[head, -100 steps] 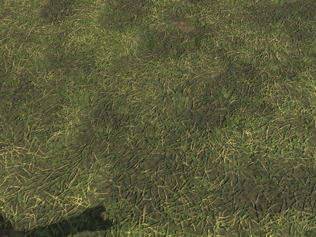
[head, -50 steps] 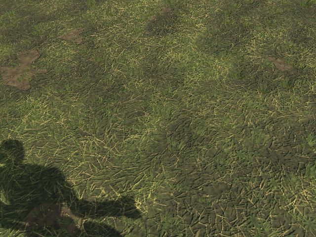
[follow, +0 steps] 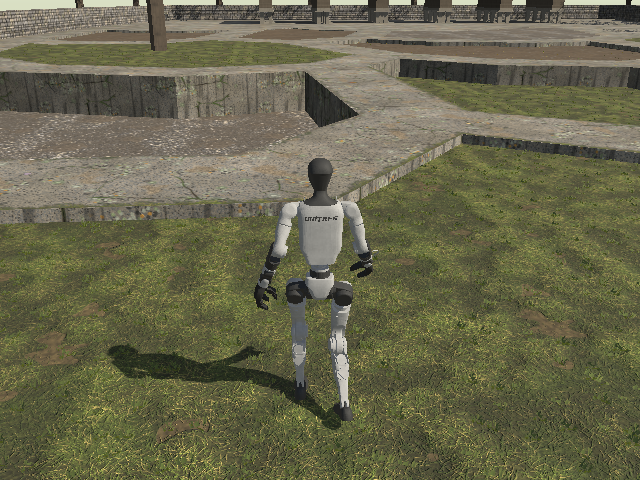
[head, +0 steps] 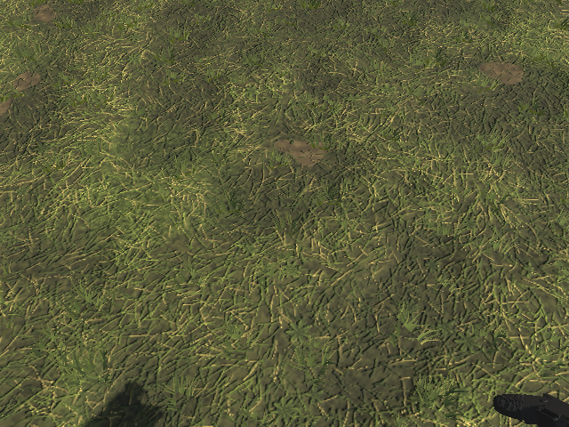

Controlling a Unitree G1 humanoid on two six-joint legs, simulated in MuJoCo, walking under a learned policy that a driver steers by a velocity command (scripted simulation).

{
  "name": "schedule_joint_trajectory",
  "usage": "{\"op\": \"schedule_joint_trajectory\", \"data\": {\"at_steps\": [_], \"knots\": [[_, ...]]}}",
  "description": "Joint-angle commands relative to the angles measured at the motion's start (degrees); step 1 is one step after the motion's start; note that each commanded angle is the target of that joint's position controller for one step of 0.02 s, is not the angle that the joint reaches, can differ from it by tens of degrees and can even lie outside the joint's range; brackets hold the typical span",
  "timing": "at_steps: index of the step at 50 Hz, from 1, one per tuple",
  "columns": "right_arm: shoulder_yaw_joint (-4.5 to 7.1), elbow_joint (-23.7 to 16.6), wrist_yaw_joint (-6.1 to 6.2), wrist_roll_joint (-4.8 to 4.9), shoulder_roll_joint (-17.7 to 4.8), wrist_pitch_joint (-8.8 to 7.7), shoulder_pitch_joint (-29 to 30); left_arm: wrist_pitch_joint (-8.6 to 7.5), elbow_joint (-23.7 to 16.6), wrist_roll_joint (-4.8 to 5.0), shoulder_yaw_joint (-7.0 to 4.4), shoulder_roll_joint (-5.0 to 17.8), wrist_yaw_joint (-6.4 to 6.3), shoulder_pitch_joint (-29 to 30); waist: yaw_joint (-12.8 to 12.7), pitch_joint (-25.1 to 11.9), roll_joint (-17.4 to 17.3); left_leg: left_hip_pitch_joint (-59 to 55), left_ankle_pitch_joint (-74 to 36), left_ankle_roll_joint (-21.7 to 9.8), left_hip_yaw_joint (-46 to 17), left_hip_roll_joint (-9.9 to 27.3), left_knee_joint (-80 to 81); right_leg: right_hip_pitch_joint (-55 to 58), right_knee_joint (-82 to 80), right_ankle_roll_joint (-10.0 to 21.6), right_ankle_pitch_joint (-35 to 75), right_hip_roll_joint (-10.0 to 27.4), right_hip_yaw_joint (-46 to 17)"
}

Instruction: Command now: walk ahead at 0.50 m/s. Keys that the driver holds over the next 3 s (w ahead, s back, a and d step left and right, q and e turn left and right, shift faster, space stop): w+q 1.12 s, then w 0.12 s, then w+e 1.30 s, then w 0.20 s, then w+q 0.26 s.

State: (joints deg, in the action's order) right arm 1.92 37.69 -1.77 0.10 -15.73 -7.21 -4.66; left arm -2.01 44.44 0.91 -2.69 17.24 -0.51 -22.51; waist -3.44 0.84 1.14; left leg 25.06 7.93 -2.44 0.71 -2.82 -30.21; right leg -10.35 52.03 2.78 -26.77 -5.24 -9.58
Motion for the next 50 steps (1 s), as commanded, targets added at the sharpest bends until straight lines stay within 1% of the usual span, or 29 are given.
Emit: {"op": "schedule_joint_trajectory", "data": {"at_steps": [1,2,3,4,6,10,12,15,17,19,20,21,22,23,24,25,27,31,35,40,42,43,44,45,46,47,48,49,50], "knots": [[2.96,0.65,0.37,1.15,-8.03,1.08,-14.99,-2.65,-7.24,0.78,-1.05,8.06,0.39,4.86,8.44,-8.09,-6.64,-36.82,13.03,-13.87,-34.22,20.90,13.55,-34.49,23.48,-1.36,1.45,5.43,1.69],[2.59,0.43,0.38,0.47,-7.34,1.57,-12.48,-3.24,-8.35,-0.14,-0.86,7.15,0.57,8.66,7.13,-2.02,-3.11,-28.71,7.39,-13.26,-29.41,18.30,15.58,-34.46,19.37,-1.45,4.76,7.17,3.32],[2.30,0.09,0.50,-0.02,-6.57,1.62,-11.23,-3.57,-8.63,-1.18,-1.08,6.64,0.64,9.34,5.57,-0.51,-2.88,-24.24,2.00,-12.63,-26.71,16.36,16.70,-32.11,15.14,-1.71,7.34,8.82,3.36],[2.21,-0.16,0.60,-0.31,-6.54,1.75,-10.66,-3.74,-8.65,-1.43,-0.88,5.52,0.83,8.45,4.25,-0.33,-4.09,-21.53,-2.01,-12.54,-24.90,14.65,17.83,-29.57,12.47,-2.30,8.40,9.30,3.84],[2.38,0.25,0.91,0.36,-6.88,1.85,-10.63,-3.64,-8.39,-1.68,-0.33,3.69,0.95,7.43,3.03,-1.06,-5.90,-18.27,-7.25,-13.13,-21.22,13.01,18.98,-26.74,5.94,-3.81,8.35,9.29,5.39],[3.61,1.61,2.03,1.19,-10.27,2.42,-12.27,-3.98,-10.32,-1.76,1.02,1.38,1.11,15.68,5.06,0.15,-5.81,-10.84,-9.01,-11.28,-15.04,9.93,19.49,-19.54,-11.76,-5.95,20.76,7.19,7.12],[3.86,2.48,2.32,1.38,-10.88,2.97,-14.91,-4.34,-10.89,-1.19,0.86,2.07,1.46,19.36,6.52,-0.03,-5.88,-10.09,-7.18,-10.12,-15.57,9.85,18.64,-15.95,-17.19,-6.40,27.89,5.51,6.75],[4.01,3.11,2.61,1.93,-10.84,3.59,-17.19,-4.69,-11.75,-0.50,-0.04,4.12,1.66,21.76,6.44,-0.30,-6.35,-12.52,-1.60,-8.25,-19.54,11.33,15.61,-12.63,-22.16,-5.50,28.52,5.12,4.57],[4.16,3.02,2.70,1.75,-10.76,4.02,-16.94,-4.99,-11.63,-0.26,-0.88,5.54,1.56,20.46,4.84,-0.63,-7.26,-13.61,-0.18,-6.87,-21.89,11.95,12.24,-8.90,-23.93,-3.96,25.17,5.38,4.61],[3.27,2.43,2.54,1.25,-7.80,4.24,-16.57,-5.21,-9.95,-0.68,-2.39,7.79,0.93,12.28,0.29,-4.74,-6.46,-10.57,-1.57,-4.03,-19.96,7.75,2.04,4.10,-26.71,-0.86,21.92,7.68,4.28],[1.86,1.08,2.34,0.10,-3.77,4.08,-16.87,-5.09,-9.14,-1.43,-3.39,11.27,0.37,3.37,-3.11,-12.87,1.06,-3.73,7.91,-1.83,-15.02,3.80,-14.92,17.59,-26.47,2.77,17.67,18.17,-5.64],[0.88,-0.85,2.36,1.85,-0.97,3.46,-24.22,-3.96,-7.48,-1.80,-4.35,15.15,0.68,0.40,0.39,-18.53,19.06,13.62,26.85,0.78,-8.39,-1.65,-31.88,30.01,-32.50,11.20,4.21,29.45,-30.48],[2.13,0.64,2.67,2.83,-6.82,3.63,-23.11,-3.77,-7.70,-1.10,-3.43,10.04,1.02,1.60,-0.60,-13.53,12.69,20.11,24.25,1.61,-9.97,2.45,-40.00,26.30,-35.34,11.10,-5.82,28.99,-33.85],[2.93,0.18,2.67,2.45,-9.35,3.98,-17.95,-3.71,-7.88,-0.79,-2.58,6.90,0.90,3.76,-1.37,-7.15,7.43,21.42,18.86,1.81,-9.31,4.20,-42.00,20.54,-35.67,9.04,-2.27,26.60,-24.79],[3.00,0.00,2.73,1.80,-8.80,4.30,-15.74,-3.69,-7.88,-1.16,-2.04,5.52,0.98,6.59,-0.20,-4.20,4.00,19.40,14.63,2.30,-8.31,5.96,-41.23,14.85,-36.44,7.96,6.11,23.97,-17.51],[3.11,-0.56,2.56,1.29,-8.11,4.49,-14.05,-3.60,-7.41,-1.43,-1.66,4.01,1.03,8.49,0.77,-1.75,4.08,18.46,11.99,2.59,-8.22,7.26,-39.07,10.84,-37.67,7.64,12.07,21.77,-12.35],[2.96,-1.19,1.94,1.60,-6.08,5.18,-13.57,-4.01,-6.56,-1.76,-1.66,3.41,0.86,9.83,2.29,-0.33,6.10,15.06,9.20,2.85,-7.19,9.00,-36.85,5.92,-40.38,7.22,18.52,19.62,-5.03],[2.21,-3.39,1.42,1.00,-3.77,5.83,-9.49,-4.69,-4.10,-1.26,-2.72,5.83,0.68,9.12,2.42,1.09,3.12,17.01,3.85,3.93,-6.47,9.78,-29.34,5.32,-43.17,8.85,27.67,20.41,2.64],[1.48,-4.85,0.04,1.12,-2.96,5.11,-3.61,-4.16,-2.42,-0.96,-3.16,7.91,0.38,8.76,0.57,2.15,1.92,14.21,-7.22,3.11,-3.75,9.13,-16.33,6.23,-43.63,7.43,31.14,19.06,10.72],[1.44,-8.32,-1.51,1.36,-3.56,5.04,3.87,-2.85,0.16,0.32,-3.88,10.49,0.27,5.16,-1.03,4.06,1.52,12.77,-5.75,0.18,0.03,7.52,-7.31,12.54,-41.25,5.35,35.68,20.97,15.45],[2.22,-9.04,-1.76,1.09,-5.14,5.32,3.01,-2.10,0.41,0.72,-4.34,12.08,0.04,5.09,0.73,2.14,2.90,8.05,-0.24,-2.03,2.92,4.62,-5.91,14.90,-35.35,4.11,51.45,21.14,17.81],[3.03,-8.68,-1.69,0.88,-6.61,5.61,0.02,-1.70,0.37,0.93,-4.62,13.03,-0.20,5.13,2.86,-0.38,3.86,2.94,2.49,-3.36,4.60,2.36,-5.72,15.30,-29.39,3.45,60.96,20.83,19.03],[4.42,-6.99,-1.38,0.94,-8.83,5.87,-7.26,-1.27,0.18,1.15,-4.60,13.18,-0.43,5.70,7.33,-4.38,3.24,-7.28,1.27,-5.25,5.69,-0.17,-2.97,12.85,-19.21,2.21,65.45,19.51,20.79],[6.38,-4.35,-0.43,1.23,-12.28,6.39,-17.43,-1.34,-0.33,0.60,-3.88,11.57,-0.71,5.09,12.14,-9.46,0.81,-23.95,-0.77,-7.60,2.23,-0.12,-1.23,2.71,-4.84,0.11,57.92,17.42,21.43],[7.65,-3.96,0.60,1.76,-19.19,6.49,-19.22,-2.17,-3.48,-2.16,-1.39,4.06,-0.13,0.71,7.87,-13.86,-14.61,-44.76,3.60,-16.21,-25.67,15.38,0.50,-23.27,17.00,-3.60,9.52,8.94,20.80],[6.60,-6.30,0.26,1.45,-17.43,5.44,-20.13,-4.27,-4.64,-1.56,-0.78,5.15,0.60,2.81,9.17,-24.13,-12.88,-50.26,13.63,-22.48,-49.77,22.57,10.48,-32.18,27.00,-3.84,-8.38,3.13,6.59],[5.33,-5.50,-0.16,0.86,-13.37,4.60,-18.75,-5.29,-6.31,0.91,-2.05,9.52,1.16,9.55,10.91,-17.14,-7.64,-45.96,12.88,-18.66,-42.36,20.78,13.03,-37.34,27.62,-2.97,-2.97,6.35,3.65],[4.90,-5.18,-0.14,0.85,-12.04,4.14,-16.11,-5.94,-7.15,1.16,-1.64,8.83,1.15,11.31,8.89,-10.38,-5.56,-37.57,8.74,-16.73,-34.77,18.46,13.43,-37.00,23.19,-2.28,2.29,8.50,4.53],[4.44,-5.53,0.01,0.86,-10.61,4.03,-12.20,-6.08,-6.40,-0.16,-1.64,8.29,0.64,11.09,6.17,-6.69,-1.93,-29.49,2.64,-14.97,-29.14,16.00,13.59,-33.72,18.31,-2.65,5.71,10.56,4.64]]}}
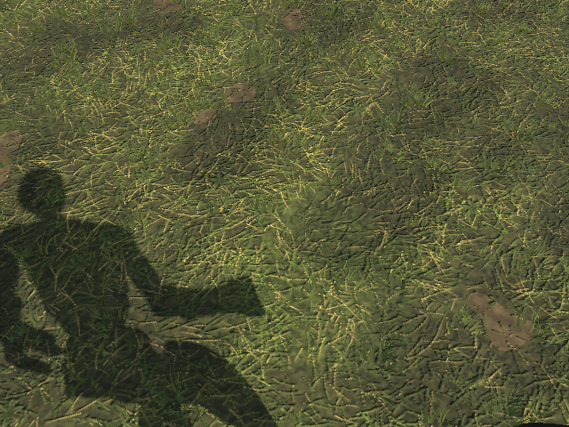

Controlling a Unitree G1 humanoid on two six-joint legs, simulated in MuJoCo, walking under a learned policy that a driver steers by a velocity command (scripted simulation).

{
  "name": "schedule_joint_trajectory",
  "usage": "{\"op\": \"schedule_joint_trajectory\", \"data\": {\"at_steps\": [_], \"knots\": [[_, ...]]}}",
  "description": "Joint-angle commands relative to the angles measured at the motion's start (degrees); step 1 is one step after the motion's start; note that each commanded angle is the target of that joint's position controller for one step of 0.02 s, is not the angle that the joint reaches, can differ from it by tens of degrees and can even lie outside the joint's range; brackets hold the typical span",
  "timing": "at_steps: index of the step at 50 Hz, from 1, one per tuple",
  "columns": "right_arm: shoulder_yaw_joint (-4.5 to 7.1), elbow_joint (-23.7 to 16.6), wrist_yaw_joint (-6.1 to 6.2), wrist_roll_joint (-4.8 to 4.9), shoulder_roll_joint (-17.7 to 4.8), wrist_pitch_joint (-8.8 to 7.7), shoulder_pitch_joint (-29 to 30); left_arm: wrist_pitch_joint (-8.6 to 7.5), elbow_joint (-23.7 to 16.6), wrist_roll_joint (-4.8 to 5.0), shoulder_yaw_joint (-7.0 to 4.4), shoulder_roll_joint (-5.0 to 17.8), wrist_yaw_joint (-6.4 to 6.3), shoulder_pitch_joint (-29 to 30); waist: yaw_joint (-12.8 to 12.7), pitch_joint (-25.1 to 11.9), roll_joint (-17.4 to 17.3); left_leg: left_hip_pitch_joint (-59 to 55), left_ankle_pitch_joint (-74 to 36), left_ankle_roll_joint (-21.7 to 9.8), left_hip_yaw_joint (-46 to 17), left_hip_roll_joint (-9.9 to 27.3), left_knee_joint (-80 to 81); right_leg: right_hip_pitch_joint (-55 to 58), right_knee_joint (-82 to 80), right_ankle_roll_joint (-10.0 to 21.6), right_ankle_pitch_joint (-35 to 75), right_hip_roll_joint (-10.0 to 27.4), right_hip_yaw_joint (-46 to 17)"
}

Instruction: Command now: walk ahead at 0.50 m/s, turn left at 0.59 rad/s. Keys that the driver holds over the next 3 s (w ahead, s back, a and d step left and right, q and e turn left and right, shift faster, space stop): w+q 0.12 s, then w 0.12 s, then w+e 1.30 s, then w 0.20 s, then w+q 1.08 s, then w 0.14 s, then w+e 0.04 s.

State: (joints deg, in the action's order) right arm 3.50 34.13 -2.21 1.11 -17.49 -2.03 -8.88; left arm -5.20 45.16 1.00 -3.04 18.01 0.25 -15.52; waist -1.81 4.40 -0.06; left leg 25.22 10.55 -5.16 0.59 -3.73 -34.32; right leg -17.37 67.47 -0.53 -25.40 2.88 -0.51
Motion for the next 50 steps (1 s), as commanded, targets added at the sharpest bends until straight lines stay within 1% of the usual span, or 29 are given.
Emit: {"op": "schedule_joint_trajectory", "data": {"at_steps": [1,2,5,9,11,14,17,18,19,20,21,22,23,24,25,26,27,30,33,36,40,43,44,45,46,47,48,49,50], "knots": [[2.32,-2.64,0.60,-0.68,-7.44,-1.25,-5.30,-2.44,-6.71,-1.21,-1.65,7.92,-0.36,3.10,2.32,-8.47,-1.67,-23.55,-6.03,-11.46,-25.19,15.00,18.66,-22.49,-0.73,0.21,6.77,3.76,-4.71],[2.12,-3.06,0.79,-1.09,-7.06,-1.29,-3.92,-1.76,-6.47,-1.51,-1.75,7.85,-0.29,2.25,0.98,-7.98,-2.90,-19.67,-8.86,-11.51,-23.79,13.98,19.94,-19.54,-2.14,-0.44,8.13,4.02,-4.70],[2.34,-1.64,1.68,-0.75,-7.76,-1.73,-4.60,-0.35,-6.43,-2.12,-1.19,5.51,-0.45,2.90,0.46,-6.70,-2.56,-13.02,-15.05,-12.02,-19.01,12.15,21.34,-17.32,-8.59,-3.05,11.92,3.11,-3.10],[2.26,0.80,2.76,-0.42,-8.00,-1.46,-7.55,-0.40,-7.94,-1.77,0.15,2.53,0.06,11.13,3.81,-4.61,-4.13,-10.69,-10.02,-8.52,-13.83,8.99,21.34,-14.92,-26.17,-4.03,27.52,1.09,-2.34],[2.21,2.37,2.84,-0.27,-8.30,-1.50,-9.94,-0.86,-8.61,-1.31,0.51,2.09,0.73,14.86,5.73,-3.91,-4.43,-10.34,-6.40,-7.63,-13.99,9.54,21.51,-11.68,-31.65,-3.66,32.88,-0.14,-1.89],[2.17,4.35,2.65,-0.13,-8.56,-1.55,-12.18,-1.32,-9.47,-0.54,0.15,3.72,1.54,17.30,6.83,-2.51,-5.10,-15.97,-4.33,-7.44,-16.11,12.75,19.45,-13.30,-35.88,-1.69,31.87,0.04,-2.56],[2.32,6.02,2.61,-0.39,-8.97,-1.14,-13.10,-1.38,-10.01,-0.37,-0.26,4.89,2.07,16.83,6.26,-1.49,-6.22,-22.92,-10.24,-6.45,-17.35,16.41,17.16,-14.87,-37.53,1.63,24.09,-0.05,-1.94],[2.38,6.36,2.63,-0.40,-9.06,-0.92,-12.81,-1.38,-9.81,-0.28,-0.43,5.21,2.13,15.40,5.41,-1.67,-6.52,-24.52,-15.17,-5.78,-16.72,16.62,15.50,-13.33,-38.21,2.88,21.27,-0.66,-1.00],[2.30,6.38,2.70,-0.40,-9.05,-0.71,-11.75,-1.42,-8.83,-0.40,-1.02,6.04,2.04,11.48,3.00,-3.72,-6.02,-25.08,-24.85,-4.64,-14.49,15.11,10.80,-7.77,-40.03,4.47,20.61,-2.38,0.72],[1.79,6.22,2.87,-0.81,-7.91,-0.50,-11.65,-1.46,-6.85,-0.68,-2.08,7.95,1.84,4.41,-0.18,-9.29,-4.14,-23.86,-32.20,-3.12,-11.04,11.93,1.08,2.55,-40.05,6.56,22.84,-2.60,0.45],[0.76,4.92,3.26,-1.95,-5.89,-0.60,-13.66,-1.46,-5.93,-1.08,-2.95,11.70,1.90,-3.96,-2.19,-18.19,2.85,-13.60,-21.46,-0.55,-7.60,7.65,-15.49,19.26,-38.30,11.68,26.42,6.45,-12.53],[-0.18,4.26,3.09,-1.53,-2.55,-1.53,-18.66,-0.90,-4.38,-0.52,-3.88,14.34,2.44,-7.66,-0.39,-21.73,18.23,7.72,14.88,4.35,-3.82,-1.22,-32.95,34.81,-46.25,19.65,12.79,15.54,-38.47],[0.25,3.89,2.76,-0.97,-6.52,-2.42,-15.06,-0.77,-4.62,1.02,-2.51,9.33,2.73,-7.72,-2.04,-18.97,12.71,15.70,20.13,4.17,-8.89,1.14,-38.04,35.47,-50.83,18.46,0.96,15.79,-44.60],[0.80,2.66,2.34,0.12,-8.37,-3.11,-8.87,-0.46,-5.48,0.59,-1.93,7.33,2.41,-4.18,-2.53,-11.39,7.61,18.74,15.10,3.86,-8.39,3.58,-38.07,29.15,-51.65,16.47,2.22,14.43,-37.43],[0.53,1.85,2.27,-0.43,-7.68,-3.77,-4.94,-0.09,-6.23,-0.30,-1.80,7.07,2.17,-2.28,-2.27,-7.72,2.57,18.05,11.65,3.73,-7.21,5.15,-35.85,23.14,-52.24,15.60,8.20,12.07,-32.10],[0.66,1.23,2.23,-1.42,-7.07,-4.23,-3.39,0.17,-6.50,-0.59,-1.63,6.57,1.92,-1.02,-1.03,-5.31,0.82,17.09,9.01,4.09,-6.82,6.60,-31.80,18.81,-52.95,15.46,14.41,10.28,-28.60],[0.73,1.07,2.23,-2.03,-6.45,-4.35,-3.85,0.18,-6.80,-0.96,-1.34,5.92,1.60,-0.44,0.38,-5.79,2.25,14.08,6.98,4.52,-6.86,7.55,-28.65,16.47,-53.69,15.10,19.08,8.41,-26.00],[0.44,1.21,2.31,-2.26,-4.73,-3.77,-4.29,0.36,-6.63,-0.35,-1.44,6.05,0.79,-0.79,1.59,-5.96,4.65,11.64,5.94,6.92,-5.19,7.30,-21.79,12.60,-55.18,15.92,26.40,6.33,-21.63],[-0.17,-0.04,2.57,-2.13,-3.18,-3.47,1.40,0.81,-5.60,0.04,-2.15,7.95,-0.33,-2.74,0.20,-4.13,3.97,11.18,-2.04,8.84,-4.62,6.27,-11.32,8.92,-55.87,15.08,28.20,4.65,-18.50],[-0.57,-0.94,2.08,-1.71,-2.17,-4.04,7.35,1.58,-4.42,0.38,-2.33,8.23,-1.12,-5.26,-1.82,-3.69,4.71,6.70,-11.70,9.34,-4.56,4.20,-1.34,6.27,-54.81,12.85,26.81,2.59,-16.93],[-0.22,-2.05,1.19,-0.91,-3.08,-4.92,12.55,2.59,-3.13,0.82,-2.41,7.82,-1.59,-8.49,-3.00,-3.50,4.93,2.72,-13.61,8.44,-5.67,2.27,5.30,8.47,-51.48,11.75,23.76,3.66,-21.01],[0.76,-1.58,1.12,-0.55,-5.08,-5.50,10.59,3.24,-3.26,0.72,-2.84,8.10,-1.86,-7.39,-0.85,-3.61,6.92,-1.75,-8.21,6.39,-6.41,2.39,8.31,11.45,-47.39,10.55,25.19,5.06,-25.04],[1.39,-0.51,1.40,-0.59,-6.06,-5.70,6.57,3.40,-3.62,0.66,-2.75,7.56,-1.79,-6.28,1.47,-5.14,7.15,-7.65,-8.19,4.94,-5.51,2.47,10.51,10.73,-44.27,9.56,28.13,3.98,-24.68],[2.26,0.65,1.85,-1.14,-7.75,-5.87,0.55,3.33,-4.33,0.34,-2.15,5.79,-1.51,-5.39,4.57,-9.84,6.07,-18.23,-8.13,2.66,-6.63,5.21,11.02,8.18,-36.49,7.91,30.16,1.18,-22.41],[3.13,1.44,2.43,-1.77,-10.89,-5.69,-8.58,3.15,-5.59,-0.81,-1.00,2.60,-1.32,-5.68,8.02,-18.53,-0.20,-33.43,-3.79,-1.04,-16.15,15.03,9.38,0.72,-20.89,5.94,20.12,-2.60,-17.53],[3.93,3.51,2.14,-1.94,-14.26,-4.75,-12.06,2.63,-7.03,0.75,0.18,-0.88,-1.24,-14.07,4.06,-23.85,-18.31,-48.41,6.41,-10.48,-41.32,27.27,13.56,-18.93,-4.61,2.65,-8.49,-9.81,-10.53],[2.98,3.04,1.85,-0.75,-8.89,-4.43,-10.63,2.59,-5.55,1.49,-0.83,5.24,-1.45,-13.43,4.98,-19.03,-12.97,-44.51,17.96,-9.69,-45.18,27.67,16.26,-25.73,2.61,1.93,-7.45,-4.24,-10.82],[2.07,2.66,2.02,-0.69,-5.47,-4.23,-8.10,2.83,-6.02,1.18,-1.77,8.14,-1.41,-7.14,6.31,-11.38,-7.21,-37.33,16.06,-7.04,-35.66,24.55,17.34,-26.90,4.08,1.44,-1.89,-2.43,-9.86],[1.62,2.75,1.97,-1.16,-4.68,-4.01,-5.52,3.06,-6.54,0.61,-1.89,7.63,-1.47,-4.21,5.34,-7.20,-3.65,-30.70,8.56,-5.61,-28.27,21.95,18.60,-25.33,3.25,0.83,2.22,-0.64,-8.15]]}}
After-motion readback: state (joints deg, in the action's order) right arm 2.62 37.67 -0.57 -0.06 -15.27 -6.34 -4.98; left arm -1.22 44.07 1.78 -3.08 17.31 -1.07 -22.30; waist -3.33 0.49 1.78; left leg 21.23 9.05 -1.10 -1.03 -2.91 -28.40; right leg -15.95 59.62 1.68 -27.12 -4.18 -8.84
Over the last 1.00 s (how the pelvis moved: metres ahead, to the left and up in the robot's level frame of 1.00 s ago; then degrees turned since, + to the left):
0.50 0.10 0.00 32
